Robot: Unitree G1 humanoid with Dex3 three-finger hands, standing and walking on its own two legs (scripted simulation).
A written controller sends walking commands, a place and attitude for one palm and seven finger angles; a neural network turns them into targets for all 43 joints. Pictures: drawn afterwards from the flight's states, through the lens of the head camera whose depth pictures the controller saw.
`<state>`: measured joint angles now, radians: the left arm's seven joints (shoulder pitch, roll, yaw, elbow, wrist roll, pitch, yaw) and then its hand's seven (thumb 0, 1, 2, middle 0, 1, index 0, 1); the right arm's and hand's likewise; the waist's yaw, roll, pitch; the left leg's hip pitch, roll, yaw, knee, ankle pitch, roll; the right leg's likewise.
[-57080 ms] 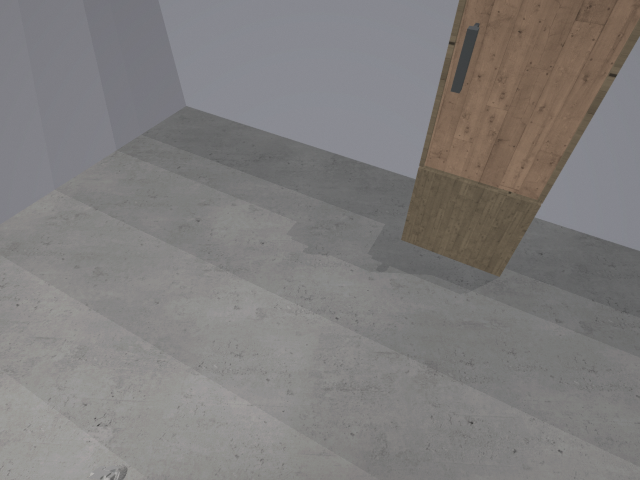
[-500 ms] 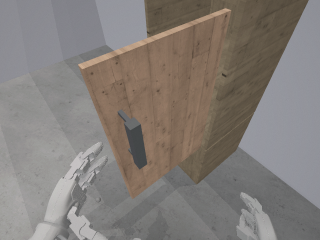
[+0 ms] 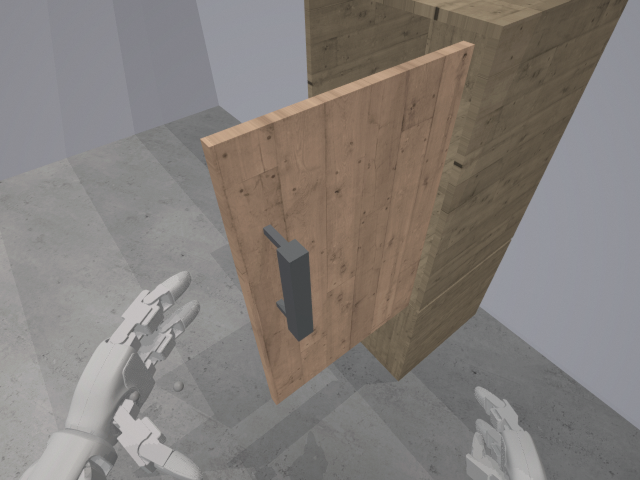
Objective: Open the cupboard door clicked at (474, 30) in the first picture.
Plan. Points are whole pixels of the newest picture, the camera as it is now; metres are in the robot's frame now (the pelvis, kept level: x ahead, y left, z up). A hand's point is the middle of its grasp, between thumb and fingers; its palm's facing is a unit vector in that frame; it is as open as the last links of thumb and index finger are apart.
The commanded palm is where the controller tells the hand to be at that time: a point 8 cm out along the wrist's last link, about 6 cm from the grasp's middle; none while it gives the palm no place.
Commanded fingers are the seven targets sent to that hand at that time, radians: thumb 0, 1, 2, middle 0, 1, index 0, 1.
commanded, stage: draw the hand back to the body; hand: left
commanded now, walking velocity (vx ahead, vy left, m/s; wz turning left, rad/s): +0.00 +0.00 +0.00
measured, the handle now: (287, 284) +0.34 +0.07 +0.09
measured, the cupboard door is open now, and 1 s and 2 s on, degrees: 90 90 90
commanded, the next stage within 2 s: step back with the hand held close in 1.22 s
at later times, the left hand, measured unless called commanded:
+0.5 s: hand (97, 343) +0.21 +0.23 +0.15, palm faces +0.28 -0.88 -0.38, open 13.2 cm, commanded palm +0.17 +0.28 +0.18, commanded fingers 0.00 0.34 0.66 -0.18 -0.30 -0.18 -0.30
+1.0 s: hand (62, 290) +0.24 +0.26 +0.19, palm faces +0.41 -0.81 -0.41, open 7.8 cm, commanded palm +0.19 +0.29 +0.21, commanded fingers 0.00 0.90 0.90 -0.20 -0.30 -0.20 -0.30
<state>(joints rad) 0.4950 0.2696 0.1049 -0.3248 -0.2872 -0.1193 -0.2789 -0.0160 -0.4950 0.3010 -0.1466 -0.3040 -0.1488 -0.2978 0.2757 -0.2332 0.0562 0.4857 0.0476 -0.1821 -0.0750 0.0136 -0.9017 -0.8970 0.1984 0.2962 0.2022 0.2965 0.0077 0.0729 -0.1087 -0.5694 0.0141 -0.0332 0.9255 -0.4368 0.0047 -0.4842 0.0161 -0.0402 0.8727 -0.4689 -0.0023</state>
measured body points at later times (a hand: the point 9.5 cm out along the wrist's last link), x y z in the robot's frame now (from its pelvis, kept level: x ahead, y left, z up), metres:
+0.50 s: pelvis +0.02 +0.01 +0.04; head +0.01 +0.00 +0.49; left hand +0.19 +0.27 +0.17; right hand +0.20 -0.21 -0.04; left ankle +0.02 +0.11 -0.69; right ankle -0.01 -0.12 -0.69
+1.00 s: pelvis +0.04 +0.00 +0.05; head +0.02 -0.02 +0.50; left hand +0.21 +0.30 +0.22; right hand +0.22 -0.23 -0.04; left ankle +0.02 +0.11 -0.69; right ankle -0.01 -0.12 -0.69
